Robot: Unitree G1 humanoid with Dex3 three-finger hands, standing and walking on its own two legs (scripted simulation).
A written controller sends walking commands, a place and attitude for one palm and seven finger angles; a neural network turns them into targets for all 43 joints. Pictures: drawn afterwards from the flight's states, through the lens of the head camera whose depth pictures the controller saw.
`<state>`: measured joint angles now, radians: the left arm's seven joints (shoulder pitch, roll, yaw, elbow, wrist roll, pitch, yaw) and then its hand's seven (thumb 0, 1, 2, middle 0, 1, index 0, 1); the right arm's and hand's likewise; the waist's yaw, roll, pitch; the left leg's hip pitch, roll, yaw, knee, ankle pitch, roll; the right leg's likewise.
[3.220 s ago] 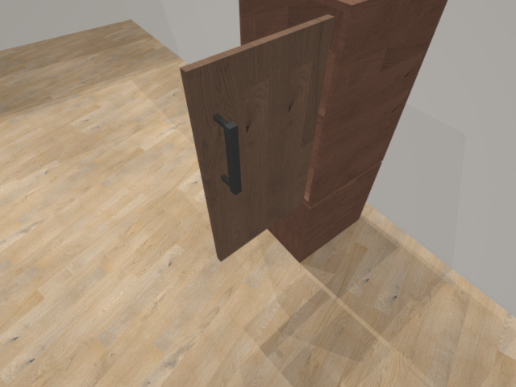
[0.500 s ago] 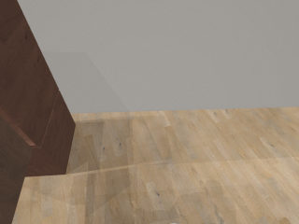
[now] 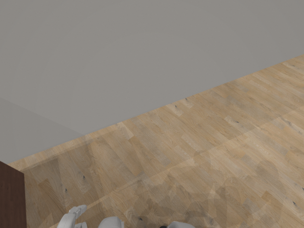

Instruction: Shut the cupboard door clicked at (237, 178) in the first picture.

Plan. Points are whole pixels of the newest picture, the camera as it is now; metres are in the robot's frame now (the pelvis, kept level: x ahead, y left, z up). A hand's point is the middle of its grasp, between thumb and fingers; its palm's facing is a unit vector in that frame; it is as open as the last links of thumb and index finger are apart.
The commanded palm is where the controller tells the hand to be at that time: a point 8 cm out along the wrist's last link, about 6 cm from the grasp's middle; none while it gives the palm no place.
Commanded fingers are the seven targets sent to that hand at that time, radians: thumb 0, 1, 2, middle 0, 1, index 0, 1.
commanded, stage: walk to a spot facing it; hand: left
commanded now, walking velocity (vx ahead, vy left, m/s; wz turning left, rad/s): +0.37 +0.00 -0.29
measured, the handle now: out of the picture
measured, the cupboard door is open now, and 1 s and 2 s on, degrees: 93 93 93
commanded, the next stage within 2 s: turn to face it in 0.68 s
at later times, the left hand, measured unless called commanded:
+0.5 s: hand (92, 214) +0.18 +0.19 -0.17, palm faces -0.04 -0.99 -0.14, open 7.4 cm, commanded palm none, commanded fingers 0.00 0.90 0.90 -0.20 -0.30 -0.20 -0.30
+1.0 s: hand (138, 91) +0.66 +0.07 -0.15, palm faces -0.35 -0.91 -0.22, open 7.3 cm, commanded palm none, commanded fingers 0.00 0.90 0.90 -0.20 -0.30 -0.20 -0.30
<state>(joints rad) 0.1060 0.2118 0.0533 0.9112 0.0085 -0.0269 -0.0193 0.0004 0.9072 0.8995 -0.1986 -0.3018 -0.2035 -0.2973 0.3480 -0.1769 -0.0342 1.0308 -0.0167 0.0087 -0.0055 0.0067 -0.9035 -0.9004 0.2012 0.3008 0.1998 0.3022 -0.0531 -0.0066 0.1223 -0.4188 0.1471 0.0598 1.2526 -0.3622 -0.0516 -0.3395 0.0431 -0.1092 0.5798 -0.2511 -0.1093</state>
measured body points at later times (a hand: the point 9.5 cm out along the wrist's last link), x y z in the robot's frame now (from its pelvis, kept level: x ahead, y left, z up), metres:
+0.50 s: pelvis +0.26 +0.02 -0.01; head +0.30 +0.03 +0.44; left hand +0.18 +0.24 -0.16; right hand +0.40 -0.21 -0.13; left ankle +0.34 +0.11 -0.73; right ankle +0.06 -0.05 -0.68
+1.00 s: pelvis +0.46 -0.05 +0.00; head +0.49 -0.07 +0.44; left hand +0.68 +0.12 -0.13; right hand +0.30 -0.23 -0.15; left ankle +0.38 +0.11 -0.67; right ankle +0.49 -0.15 -0.73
